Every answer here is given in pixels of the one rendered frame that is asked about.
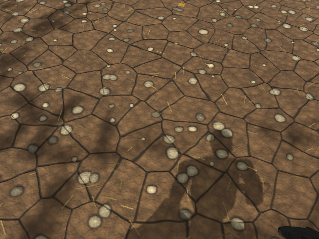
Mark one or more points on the robot right hand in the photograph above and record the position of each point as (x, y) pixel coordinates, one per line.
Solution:
(292, 232)

